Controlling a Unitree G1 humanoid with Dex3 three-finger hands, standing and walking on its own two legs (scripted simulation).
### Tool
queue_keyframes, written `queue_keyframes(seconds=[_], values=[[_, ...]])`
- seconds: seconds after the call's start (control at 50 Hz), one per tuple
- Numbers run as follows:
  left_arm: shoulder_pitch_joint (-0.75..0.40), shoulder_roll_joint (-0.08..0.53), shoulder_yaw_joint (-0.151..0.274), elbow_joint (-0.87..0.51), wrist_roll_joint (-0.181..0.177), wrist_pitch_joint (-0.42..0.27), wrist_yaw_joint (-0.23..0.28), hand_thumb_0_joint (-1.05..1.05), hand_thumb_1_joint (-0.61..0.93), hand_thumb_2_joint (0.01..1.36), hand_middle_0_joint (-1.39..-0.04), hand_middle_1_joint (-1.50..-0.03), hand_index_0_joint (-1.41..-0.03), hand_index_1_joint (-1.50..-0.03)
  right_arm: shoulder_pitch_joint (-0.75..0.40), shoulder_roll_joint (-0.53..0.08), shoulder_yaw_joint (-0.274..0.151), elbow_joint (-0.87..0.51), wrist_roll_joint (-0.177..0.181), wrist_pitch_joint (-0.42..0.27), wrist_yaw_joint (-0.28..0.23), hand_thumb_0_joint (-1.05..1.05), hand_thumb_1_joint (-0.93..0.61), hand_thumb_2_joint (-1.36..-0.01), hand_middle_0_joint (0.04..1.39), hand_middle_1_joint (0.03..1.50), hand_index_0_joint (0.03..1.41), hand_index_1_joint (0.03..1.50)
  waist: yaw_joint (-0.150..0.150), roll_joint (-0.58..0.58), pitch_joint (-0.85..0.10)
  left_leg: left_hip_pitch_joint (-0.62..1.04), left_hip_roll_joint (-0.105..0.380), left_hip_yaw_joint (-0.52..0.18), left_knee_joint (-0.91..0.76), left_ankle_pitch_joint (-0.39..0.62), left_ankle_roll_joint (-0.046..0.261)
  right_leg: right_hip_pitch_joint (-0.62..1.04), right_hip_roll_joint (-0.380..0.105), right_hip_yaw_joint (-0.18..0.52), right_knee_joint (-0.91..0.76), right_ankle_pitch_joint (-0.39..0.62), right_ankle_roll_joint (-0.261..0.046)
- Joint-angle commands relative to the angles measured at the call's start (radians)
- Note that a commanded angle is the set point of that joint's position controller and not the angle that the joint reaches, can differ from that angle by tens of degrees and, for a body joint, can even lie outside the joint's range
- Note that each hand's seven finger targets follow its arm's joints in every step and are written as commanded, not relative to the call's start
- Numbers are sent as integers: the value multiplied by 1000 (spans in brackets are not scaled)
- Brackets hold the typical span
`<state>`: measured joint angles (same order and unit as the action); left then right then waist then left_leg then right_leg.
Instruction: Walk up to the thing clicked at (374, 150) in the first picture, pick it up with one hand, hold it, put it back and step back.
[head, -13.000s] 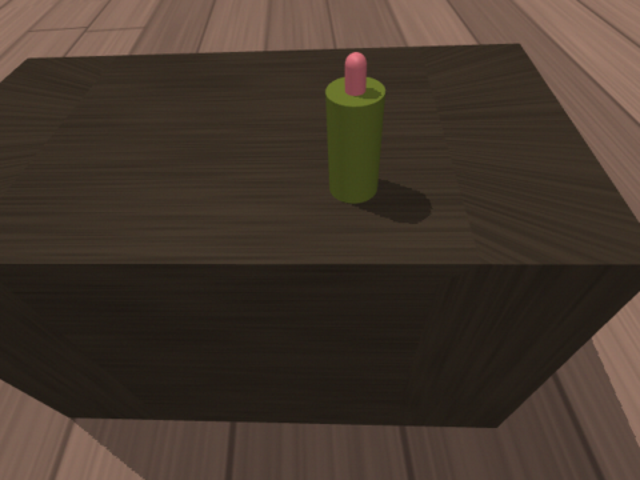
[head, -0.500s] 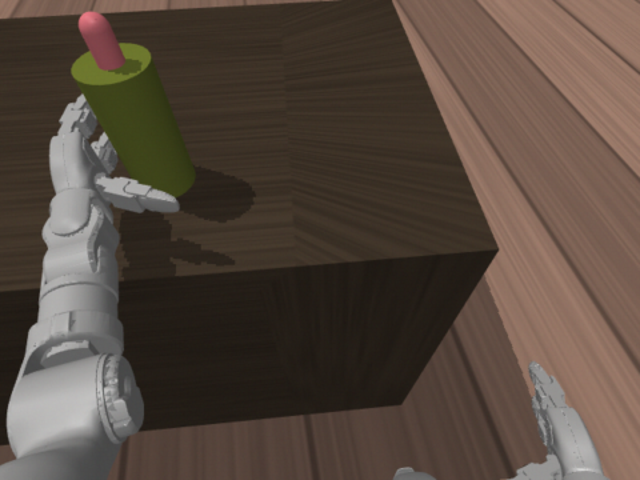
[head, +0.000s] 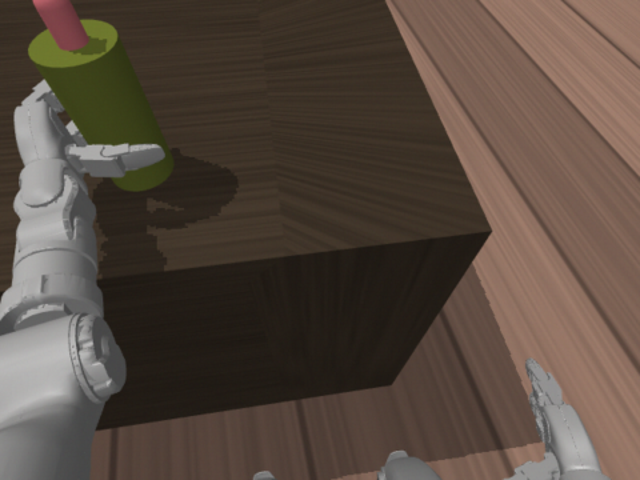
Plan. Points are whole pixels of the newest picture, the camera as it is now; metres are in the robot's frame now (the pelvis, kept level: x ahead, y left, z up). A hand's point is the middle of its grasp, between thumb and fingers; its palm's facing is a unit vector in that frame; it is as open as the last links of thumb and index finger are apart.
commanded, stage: close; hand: left
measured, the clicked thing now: (103, 96) +0.53 +0.22 +0.18
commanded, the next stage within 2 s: settle in 0.12 s
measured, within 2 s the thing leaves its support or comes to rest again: leaves its support in 0.94 s
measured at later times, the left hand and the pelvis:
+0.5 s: hand (106, 127) +0.51 +0.22 +0.15, palm faces +0.24 -0.97 -0.03, open 11.2 cm; pelvis +0.04 +0.00 +0.01, yaw +0 degrees
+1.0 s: hand (105, 151) +0.47 +0.21 +0.16, palm faces +0.24 -0.97 -0.06, open 11.3 cm; pelvis +0.02 +0.00 +0.01, yaw +1 degrees
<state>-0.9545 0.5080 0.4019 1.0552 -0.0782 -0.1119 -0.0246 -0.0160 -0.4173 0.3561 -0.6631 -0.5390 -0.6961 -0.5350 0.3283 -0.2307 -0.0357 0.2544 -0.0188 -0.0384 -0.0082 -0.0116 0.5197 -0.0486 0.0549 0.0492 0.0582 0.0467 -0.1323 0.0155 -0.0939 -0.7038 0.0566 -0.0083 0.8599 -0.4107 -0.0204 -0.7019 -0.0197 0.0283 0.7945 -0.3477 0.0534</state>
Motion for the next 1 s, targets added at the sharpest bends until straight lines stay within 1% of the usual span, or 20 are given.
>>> queue_keyframes(seconds=[0.0, 0.06, 0.08, 0.12, 0.2, 0.22, 0.26, 0.28, 0.3, 0.38, 0.46, 0.52, 0.64, 0.72, 0.76, 0.78, 0.84, 0.86, 0.9, 0.98], values=[[-422, 191, -20, -279, -2, -66, -14, 0, -154, 645, -968, -840, -982, -834, 15, -153, -92, -163, 4, -51, -14, 0, 532, -46, 49, 50, 49, 50, 5, 112, -514, 329, -22, 16, -91, 418, 13, 212, 41, -57, -59, 338, -58], [-381, 168, -39, -335, -4, -54, -28, 0, -39, 744, -1086, -947, -1099, -940, 12, -109, -46, -176, 10, -46, 7, 0, 525, -48, 49, 50, 48, 50, 26, 157, -529, 366, -7, -3, -84, 544, -4, 197, 47, -73, -49, 370, -67], [-304, 158, -22, -270, -13, -40, -28, 0, -20, 792, -1130, -995, -1144, -990, 11, -160, -102, -175, 12, -44, 4, 0, 524, -48, 49, 50, 48, 50, 24, 122, -500, 354, -4, -1, -87, 552, -5, 209, 48, -74, -49, 379, -67], [-258, 65, -73, -314, -29, -26, -44, 0, 29, 878, -1175, -1070, -1189, -1065, 35, -110, -59, -124, 15, -40, 17, 0, 528, -48, 49, 50, 48, 50, 26, 144, -463, 347, -1, -1, -88, 575, -6, 198, 48, -74, -45, 393, -69], [-244, 89, -54, -433, -46, 2, -37, 0, 169, 1198, -1403, -1390, -1411, -1385, -19, -121, -69, -150, 26, -37, 21, 0, 539, -47, 48, 50, 48, 50, 43, 108, -471, 325, -8, 7, -87, 557, 4, 249, 44, -69, -46, 424, -62], [-212, 131, -6, -454, -52, 7, -27, 0, 175, 1223, -1323, -1330, -1331, -1348, -4, -172, -118, -141, 26, -33, 16, 0, 544, -52, 49, 51, 49, 51, 50, 82, -466, 326, -8, 13, -92, 555, 6, 264, 43, -68, -51, 432, -59], [-278, 125, -26, -588, -51, 8, -18, 0, 162, 1194, -1261, -1297, -1265, -1314, -18, -148, -103, -140, 29, -34, 16, 0, 543, -52, 49, 51, 49, 51, 55, 126, -511, 360, -13, 18, -91, 564, 7, 285, 38, -60, -47, 454, -58], [-250, 87, -55, -469, -39, 31, -13, 0, 142, 1191, -1265, -1301, -1269, -1318, 13, -137, -95, -106, 29, -30, 14, 0, 533, -55, 49, 51, 49, 51, 26, 85, -458, 353, -9, 11, -87, 580, 9, 260, 39, -64, -44, 464, -55], [-268, 128, -20, -559, -45, 30, -7, 0, 163, 1208, -1258, -1299, -1260, -1318, -2, -162, -119, -118, 33, -32, 12, 0, 541, -54, 49, 51, 49, 51, 51, 80, -481, 361, -11, 16, -92, 589, 10, 289, 36, -60, -49, 479, -54], [-310, 119, -39, -613, -48, 35, -12, 0, 50, 1224, -1273, -1331, -1276, -1352, 12, -82, -44, -119, 36, -32, 21, 0, 534, -56, 49, 51, 49, 51, 49, 98, -539, 415, -7, 6, -73, 722, 4, 334, 33, -66, -31, 571, -51], [-306, 184, 24, -663, -68, 52, -8, 0, -26, 1242, -1264, -1350, -1269, -1372, 38, -145, -86, -96, 32, -32, 11, 0, 536, -56, 49, 50, 49, 50, 66, 104, -572, 412, -18, 20, -78, 740, 5, 410, 20, -52, -25, 675, -46], [-367, 141, -28, -704, -67, 60, -14, 0, -45, 1250, -1231, -1339, -1235, -1363, 9, -132, -79, -91, 30, -40, 8, 0, 534, -58, 49, 51, 49, 51, 40, 119, -551, 469, -7, 8, -80, 795, 1, 354, 23, -60, -39, 644, -45], [-360, 171, 11, -707, -71, 82, 11, 0, -30, 1283, -1235, -1368, -1242, -1389, -27, -137, -79, -53, 26, -47, -15, 0, 541, -55, 49, 50, 49, 50, 65, 78, -486, 398, -35, 25, -127, 599, 13, 400, 11, -52, -76, 599, -43], [-413, 170, -15, -858, -55, 86, 14, 0, -75, 1346, -1277, -1419, -1279, -1448, 8, -86, -33, -109, 26, -67, -13, 0, 532, -60, 48, 50, 49, 50, 56, 149, -616, 543, -20, 8, -90, 852, -4, 423, 16, -67, -55, 711, -45], [-338, 173, 7, -834, -68, 93, 11, 0, -112, 1330, -1255, -1406, -1259, -1434, 42, -76, -35, 6, 24, -65, -12, 0, 528, -61, 48, 50, 49, 50, 71, 143, -529, 509, -19, 1, -104, 845, -6, 395, 20, -69, -64, 676, -46], [-275, 175, 20, -778, -84, 109, 7, 0, -119, 1324, -1243, -1396, -1247, -1425, -8, -162, -91, -31, 23, -70, -21, 0, 530, -61, 48, 50, 48, 50, 65, 88, -531, 492, -17, 2, -115, 805, 1, 416, 21, -66, -71, 657, -45], [-505, 241, 36, -1053, -92, 102, 10, 0, -95, 1303, -1221, -1376, -1228, -1400, -61, -83, -33, -34, 21, -88, -20, 0, 535, -58, 49, 50, 49, 50, 80, 213, -603, 518, -26, 10, -127, 687, -3, 400, 17, -71, -93, 550, -52], [-514, 218, 19, -1042, -91, 103, 20, 0, -117, 1327, -1215, -1390, -1222, -1415, -85, -51, -9, -37, 20, -96, -21, 0, 530, -60, 49, 50, 49, 50, 71, 212, -595, 523, -29, 11, -127, 667, -1, 393, 18, -73, -99, 535, -50], [-303, 158, 13, -784, -86, 152, 44, 0, -122, 1364, -1221, -1427, -1230, -1453, -90, -142, -69, -12, 19, -104, -40, 0, 531, -60, 49, 50, 49, 50, 63, 72, -442, 434, -32, 17, -160, 579, 11, 404, 19, -65, -119, 501, -51], [-522, 205, -14, -1114, -73, 134, 49, 0, -24, 1415, -1260, -1457, -1266, -1484, -38, -57, -18, -16, 23, -117, -37, 0, 543, -58, 48, 50, 48, 50, 57, 245, -605, 593, -22, 3, -131, 744, -14, 374, 27, -85, -110, 531, -54]])
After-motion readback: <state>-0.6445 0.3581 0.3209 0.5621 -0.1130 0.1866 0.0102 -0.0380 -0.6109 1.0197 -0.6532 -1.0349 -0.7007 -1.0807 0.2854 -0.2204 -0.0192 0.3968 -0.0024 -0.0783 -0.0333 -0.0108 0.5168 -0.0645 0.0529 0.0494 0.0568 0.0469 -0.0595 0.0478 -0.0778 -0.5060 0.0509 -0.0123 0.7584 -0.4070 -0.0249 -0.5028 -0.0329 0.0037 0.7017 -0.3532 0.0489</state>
